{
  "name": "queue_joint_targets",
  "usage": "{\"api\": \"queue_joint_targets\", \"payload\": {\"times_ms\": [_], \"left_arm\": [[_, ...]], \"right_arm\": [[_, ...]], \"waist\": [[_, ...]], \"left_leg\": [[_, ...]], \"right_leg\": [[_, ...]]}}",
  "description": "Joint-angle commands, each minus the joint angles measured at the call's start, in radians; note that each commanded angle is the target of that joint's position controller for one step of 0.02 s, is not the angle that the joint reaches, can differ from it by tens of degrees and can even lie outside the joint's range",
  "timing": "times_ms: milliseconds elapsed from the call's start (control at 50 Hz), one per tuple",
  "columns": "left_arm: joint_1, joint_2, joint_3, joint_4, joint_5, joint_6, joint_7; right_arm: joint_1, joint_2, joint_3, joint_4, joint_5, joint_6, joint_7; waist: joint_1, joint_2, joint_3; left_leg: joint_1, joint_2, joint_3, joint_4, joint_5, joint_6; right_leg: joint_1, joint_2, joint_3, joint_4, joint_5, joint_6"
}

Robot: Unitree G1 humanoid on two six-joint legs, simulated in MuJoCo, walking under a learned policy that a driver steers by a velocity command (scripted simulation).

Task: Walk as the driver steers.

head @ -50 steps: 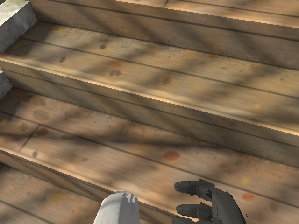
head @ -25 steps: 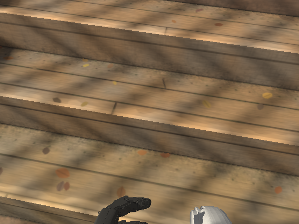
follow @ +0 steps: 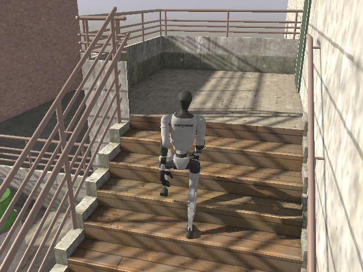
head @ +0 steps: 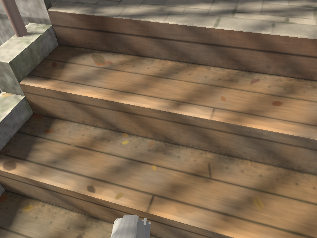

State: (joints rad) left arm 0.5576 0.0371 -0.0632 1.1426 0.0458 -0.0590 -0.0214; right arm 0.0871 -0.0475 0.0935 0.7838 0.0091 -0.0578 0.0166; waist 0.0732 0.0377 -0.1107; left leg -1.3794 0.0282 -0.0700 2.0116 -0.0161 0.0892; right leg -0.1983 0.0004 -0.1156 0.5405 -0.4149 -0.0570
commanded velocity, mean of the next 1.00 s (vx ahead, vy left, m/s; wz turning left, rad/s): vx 0.50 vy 0.00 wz -0.42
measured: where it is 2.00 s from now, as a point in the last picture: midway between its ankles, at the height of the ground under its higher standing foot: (275, 29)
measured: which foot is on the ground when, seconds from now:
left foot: up 0.00-0.16, down 0.18-0.78, up 0.80-1.00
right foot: down 0.00-0.18, up 0.20-0.72, down 0.74-1.00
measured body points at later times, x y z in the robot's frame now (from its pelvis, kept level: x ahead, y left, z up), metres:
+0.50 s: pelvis +0.29 +0.04 +0.17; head +0.25 +0.07 +0.62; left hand +0.52 +0.19 +0.08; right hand +0.20 -0.15 +0.01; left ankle +0.28 +0.13 -0.56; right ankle +0.34 -0.13 -0.22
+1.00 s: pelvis +0.55 -0.08 +0.33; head +0.51 -0.09 +0.78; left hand +0.63 +0.12 +0.19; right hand +0.66 -0.35 +0.28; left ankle +0.64 +0.07 -0.08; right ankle +0.53 -0.11 -0.39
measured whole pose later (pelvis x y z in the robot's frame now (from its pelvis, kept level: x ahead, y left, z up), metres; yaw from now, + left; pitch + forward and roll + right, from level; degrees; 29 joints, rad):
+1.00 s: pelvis +0.55 -0.08 +0.33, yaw -27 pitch +3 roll +3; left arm 0.44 0.14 -0.02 1.00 0.04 0.00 -0.06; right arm 0.05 -0.14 0.04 0.65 -0.02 -0.13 0.04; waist -0.03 0.00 -0.13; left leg -1.13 0.07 -0.10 2.12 0.01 0.13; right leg -0.38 0.09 0.02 0.69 -0.35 -0.12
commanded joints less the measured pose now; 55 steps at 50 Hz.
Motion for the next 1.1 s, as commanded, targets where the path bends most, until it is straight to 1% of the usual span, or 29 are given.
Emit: {"api": "queue_joint_targets", "payload": {"times_ms": [20, 60, 100, 120, 160, 180, 200, 220, 240, 280, 300, 360, 460, 500, 580, 600, 660, 680, 700, 720, 760, 780, 800, 840, 880, 920, 980, 1040, 1100], "left_arm": [[0.157, 0.103, 0.015, 0.005, -0.028, 0.016, 0.044], [0.138, 0.135, 0.023, -0.016, -0.029, 0.027, 0.070], [0.142, 0.132, 0.030, 0.003, -0.067, 0.023, 0.079], [0.114, 0.131, 0.020, 0.012, -0.050, 0.003, 0.056], [0.085, 0.317, 0.064, 0.002, -0.039, -0.027, 0.036], [-0.046, 0.358, 0.083, -0.047, -0.033, -0.032, 0.040], [0.026, 0.223, 0.069, -0.068, -0.023, -0.048, 0.028], [-0.034, 0.130, 0.062, -0.074, -0.023, -0.068, -0.003], [-0.117, 0.100, 0.077, -0.114, -0.040, -0.076, -0.040], [-0.357, 0.034, 0.054, -0.312, -0.048, -0.052, -0.049], [-0.352, 0.038, 0.053, -0.338, -0.054, -0.036, -0.035], [-0.225, -0.016, 0.014, -0.335, -0.085, -0.008, -0.038], [-0.309, 0.036, 0.007, -0.330, -0.054, 0.050, 0.010], [-0.441, 0.015, -0.011, -0.402, -0.055, 0.050, 0.016], [-0.676, 0.088, -0.017, -0.532, -0.065, 0.038, 0.006], [-0.728, 0.065, -0.036, -0.558, -0.072, 0.038, -0.005], [-0.849, 0.058, -0.041, -0.585, -0.071, 0.037, -0.048], [-0.843, 0.015, -0.051, -0.603, -0.070, 0.021, -0.058], [-0.799, 0.042, -0.039, -0.612, -0.057, 0.004, -0.061], [-0.650, 0.103, -0.009, -0.575, -0.049, 0.006, -0.053], [-0.304, 0.301, 0.082, -0.478, -0.030, 0.023, -0.057], [-0.195, 0.431, 0.127, -0.439, -0.028, 0.049, -0.035], [-0.204, 0.445, 0.139, -0.415, -0.014, 0.060, -0.002], [-0.188, 0.239, 0.078, -0.328, -0.003, 0.046, -0.009], [-0.236, 0.118, 0.043, -0.248, -0.020, 0.026, -0.036], [-0.284, 0.096, 0.040, -0.238, -0.023, 0.028, -0.050], [-0.320, 0.098, 0.030, -0.253, -0.006, 0.031, -0.044], [-0.159, 0.132, 0.029, -0.157, 0.003, 0.031, -0.030], [-0.043, 0.129, 0.030, -0.122, -0.020, 0.048, -0.006]], "right_arm": [[-0.354, 0.020, 0.034, -0.208, 0.018, -0.035, 0.018], [-0.416, -0.003, 0.047, -0.259, 0.010, -0.035, 0.043], [-0.509, 0.008, 0.058, -0.314, 0.003, -0.034, 0.055], [-0.425, -0.012, 0.033, -0.287, -0.003, -0.047, 0.045], [-0.025, -0.171, -0.047, -0.197, 0.004, -0.045, 0.025], [0.181, -0.272, -0.091, -0.124, -0.009, -0.040, 0.020], [0.345, -0.332, -0.125, -0.049, -0.050, -0.028, 0.015], [0.441, -0.403, -0.152, 0.017, -0.065, 0.005, -0.007], [0.381, -0.311, -0.129, 0.057, -0.067, 0.018, -0.018], [0.184, -0.091, -0.069, 0.157, -0.050, 0.002, 0.006], [0.152, -0.034, -0.056, 0.201, -0.050, -0.011, 0.019], [0.121, 0.009, -0.049, 0.244, -0.061, -0.015, 0.039], [0.153, -0.075, -0.020, 0.243, -0.107, -0.012, 0.022], [0.238, -0.123, -0.028, 0.273, -0.086, -0.002, 0.008], [0.425, -0.189, -0.048, 0.278, -0.062, -0.001, -0.045], [0.447, -0.253, -0.073, 0.278, -0.052, -0.002, -0.068], [0.497, -0.251, -0.096, 0.287, -0.027, 0.011, -0.089], [0.399, -0.221, -0.074, 0.287, -0.017, 0.029, -0.082], [0.435, -0.285, -0.086, 0.292, -0.021, 0.023, -0.081], [0.447, -0.362, -0.105, 0.276, -0.017, 0.013, -0.081], [0.281, -0.409, -0.121, 0.157, -0.017, -0.005, -0.067], [0.260, -0.289, -0.099, 0.081, -0.021, -0.043, -0.030], [0.194, -0.254, -0.111, 0.069, -0.031, -0.078, 0.011], [0.066, -0.157, -0.110, -0.040, -0.011, -0.077, 0.036], [0.016, -0.067, -0.068, -0.132, -0.050, -0.082, 0.037], [0.136, -0.023, -0.035, -0.119, -0.042, -0.081, 0.040], [0.117, -0.059, -0.021, -0.116, -0.021, -0.063, 0.022], [-0.008, 0.020, 0.012, -0.160, -0.017, -0.045, 0.004], [-0.278, 0.030, 0.040, -0.262, -0.025, -0.068, -0.003]], "waist": [[0.043, -0.114, 0.196], [0.041, -0.115, 0.191], [0.025, -0.102, 0.181], [-0.053, -0.184, 0.057], [-0.265, -0.390, -0.133], [-0.365, -0.385, -0.191], [-0.317, -0.039, -0.388], [-0.308, 0.210, -0.441], [-0.264, 0.131, -0.334], [-0.111, 0.013, 0.000], [-0.055, -0.034, 0.070], [0.060, -0.023, 0.103], [0.051, 0.050, 0.141], [0.000, 0.045, 0.179], [-0.102, 0.039, 0.161], [-0.107, 0.076, 0.147], [-0.162, -0.014, 0.182], [-0.072, 0.016, 0.139], [-0.040, 0.096, 0.032], [0.014, 0.219, -0.066], [0.166, 0.226, -0.241], [0.125, -0.170, -0.324], [0.080, -0.288, -0.352], [-0.020, -0.140, -0.084], [-0.109, -0.030, 0.076], [-0.188, -0.011, 0.086], [-0.213, -0.019, 0.116], [-0.142, -0.175, 0.118], [-0.037, -0.161, 0.153]], "left_leg": [[-0.329, 0.063, 0.060, -0.111, -0.082, -0.030], [-0.143, 0.114, 0.212, -0.318, -0.079, -0.041], [0.291, 0.101, 0.296, -0.665, -0.208, -0.013], [0.624, -0.015, 0.375, -0.658, -0.249, 0.021], [0.936, -0.079, 0.214, -0.879, -0.421, 0.086], [1.134, -0.007, 0.023, -0.984, -0.372, 0.120], [1.522, 0.206, -0.421, -1.198, -0.452, 0.249], [1.580, 0.365, -0.881, -1.678, -0.580, 0.298], [1.405, 0.397, -0.925, -1.751, -0.667, 0.235], [1.047, 0.353, -0.496, -1.652, -0.591, 0.097], [0.967, 0.324, -0.310, -1.611, -0.446, 0.033], [0.962, 0.219, 0.079, -1.605, -0.196, -0.078], [0.851, 0.213, 0.225, -1.695, -0.152, -0.027], [0.999, 0.228, 0.227, -1.701, -0.108, -0.050], [1.239, 0.281, 0.194, -1.809, -0.155, -0.040], [1.287, 0.327, 0.195, -1.930, -0.131, -0.012], [1.429, 0.326, 0.272, -1.992, 0.046, 0.004], [1.321, 0.263, 0.373, -1.903, 0.690, -0.018], [1.276, 0.266, 0.393, -1.794, 1.372, 0.002], [1.392, 0.312, 0.349, -1.665, 1.692, 0.041], [1.320, 0.268, 0.283, -1.208, 1.521, 0.033], [0.920, 0.076, 0.230, -0.863, 0.674, -0.024], [0.736, -0.091, 0.003, -0.473, -0.081, -0.040], [0.499, -0.045, -0.093, -0.046, -0.058, 0.023], [0.305, -0.006, -0.053, 0.238, -0.065, 0.085], [0.223, 0.027, -0.048, 0.225, -0.017, 0.097], [0.196, 0.060, 0.038, 0.038, 0.061, 0.033], [-0.027, 0.034, 0.117, 0.314, 0.026, 0.002], [-0.132, 0.039, 0.173, 0.050, 0.014, -0.022]], "right_leg": [[0.157, -0.264, 0.334, -0.307, 0.174, -0.068], [0.079, -0.280, 0.289, -0.476, 0.286, -0.101], [-0.017, -0.273, 0.212, -0.605, 0.655, -0.110], [-0.044, -0.216, 0.113, -0.462, 1.377, -0.104], [0.197, -0.265, 0.146, -0.159, 2.008, -0.118], [0.126, -0.241, 0.172, 0.057, 1.910, -0.099], [-0.234, -0.107, 0.182, 0.384, 1.464, -0.073], [-0.381, 0.064, 0.287, 0.779, 0.339, -0.054], [-0.493, 0.079, 0.419, 1.238, 0.297, -0.052], [-0.724, 0.017, 0.319, 1.530, 0.365, -0.121], [-0.769, 0.001, 0.312, 1.612, 0.362, -0.152], [-0.909, -0.019, 0.343, 1.589, 0.428, -0.197], [-1.050, 0.020, 0.195, 1.744, 0.551, -0.069], [-1.208, 0.001, 0.197, 1.729, 0.499, -0.060], [-1.317, -0.072, 0.137, 1.423, 0.404, -0.024], [-1.293, -0.128, 0.069, 1.338, 0.258, -0.017], [-1.196, -0.160, -0.056, 1.086, 0.121, -0.043], [-0.907, -0.112, -0.110, 0.914, 0.067, -0.102], [-0.634, 0.003, -0.208, 0.887, 0.047, -0.135], [-0.507, 0.058, -0.186, 0.797, -0.050, -0.157], [-0.102, 0.056, 0.148, 0.458, -0.044, -0.234], [0.195, -0.136, 0.710, 0.076, -0.270, -0.346], [0.244, -0.230, 1.126, -0.282, -0.457, -0.343], [-0.015, -0.221, 0.955, -0.255, -0.344, -0.154], [-0.185, -0.130, 0.657, -0.135, -0.069, -0.064], [-0.193, -0.065, 0.429, -0.077, 0.141, -0.011], [-0.336, -0.024, 0.259, -0.088, 0.241, 0.029], [-0.270, -0.062, 0.353, -0.141, 0.217, -0.006], [-0.193, -0.083, 0.420, -0.217, 0.177, -0.019]]}}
